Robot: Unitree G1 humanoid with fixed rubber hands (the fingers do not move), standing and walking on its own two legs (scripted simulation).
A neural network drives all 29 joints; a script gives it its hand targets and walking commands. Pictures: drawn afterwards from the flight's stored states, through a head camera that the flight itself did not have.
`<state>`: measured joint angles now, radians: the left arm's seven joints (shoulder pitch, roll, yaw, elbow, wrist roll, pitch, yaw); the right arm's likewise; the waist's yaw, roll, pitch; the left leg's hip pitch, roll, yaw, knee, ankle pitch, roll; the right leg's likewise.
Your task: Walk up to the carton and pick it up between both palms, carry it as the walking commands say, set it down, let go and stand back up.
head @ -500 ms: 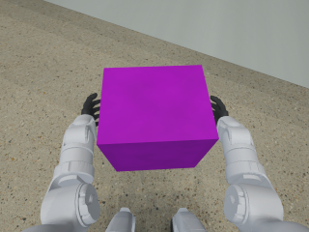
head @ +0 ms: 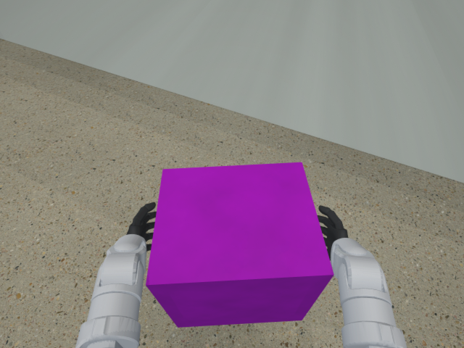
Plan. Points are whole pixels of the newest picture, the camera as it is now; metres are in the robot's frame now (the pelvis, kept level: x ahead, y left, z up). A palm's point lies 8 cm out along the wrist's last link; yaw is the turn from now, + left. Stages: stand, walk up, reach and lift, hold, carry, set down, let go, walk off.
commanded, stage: reach and lift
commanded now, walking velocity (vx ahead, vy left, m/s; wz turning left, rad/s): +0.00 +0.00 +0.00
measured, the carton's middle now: (236, 249) +0.32 -0.01 -0.05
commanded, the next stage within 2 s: hold in 1.22 s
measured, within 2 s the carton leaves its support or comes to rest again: neither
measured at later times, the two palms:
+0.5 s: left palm (123, 265) +0.25 +0.17 +0.04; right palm (349, 269) +0.23 -0.19 +0.04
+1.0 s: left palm (129, 246) +0.28 +0.18 +0.03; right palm (337, 245) +0.28 -0.19 +0.03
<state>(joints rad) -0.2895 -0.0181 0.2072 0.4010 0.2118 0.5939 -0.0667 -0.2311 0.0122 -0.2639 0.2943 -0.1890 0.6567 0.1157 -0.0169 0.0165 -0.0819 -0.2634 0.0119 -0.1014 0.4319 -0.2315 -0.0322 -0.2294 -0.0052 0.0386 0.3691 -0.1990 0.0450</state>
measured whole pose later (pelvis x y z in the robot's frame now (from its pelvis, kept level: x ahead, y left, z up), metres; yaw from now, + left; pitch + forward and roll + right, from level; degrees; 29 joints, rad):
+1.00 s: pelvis -0.01 +0.00 +0.00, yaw +0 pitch -2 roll +0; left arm -0.29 -0.04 0.25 0.31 0.24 0.70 -0.10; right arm -0.25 0.00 -0.22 0.23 -0.19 0.74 0.11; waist 0.00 0.02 0.01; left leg -0.12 0.01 -0.10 0.33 -0.18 -0.03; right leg -0.10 -0.01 0.06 0.30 -0.16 0.04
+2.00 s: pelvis -0.01 +0.00 +0.00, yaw +0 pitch -3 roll +0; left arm -0.20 -0.05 0.25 0.18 0.20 0.73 -0.10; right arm -0.17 0.02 -0.18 0.12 -0.18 0.76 0.11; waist 0.00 0.01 0.04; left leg -0.09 0.01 -0.09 0.33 -0.17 -0.03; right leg -0.10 -0.01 0.06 0.34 -0.17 0.03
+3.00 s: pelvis -0.08 -0.09 -0.02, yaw +0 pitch +3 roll -3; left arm -0.03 -0.08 0.23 -0.36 0.00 1.20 0.03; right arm 0.00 0.07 -0.18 -0.42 -0.02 1.22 -0.05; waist 0.01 0.01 -0.18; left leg -0.39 0.16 0.06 0.65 -0.30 -0.03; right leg -0.49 0.01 -0.06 0.81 -0.39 -0.03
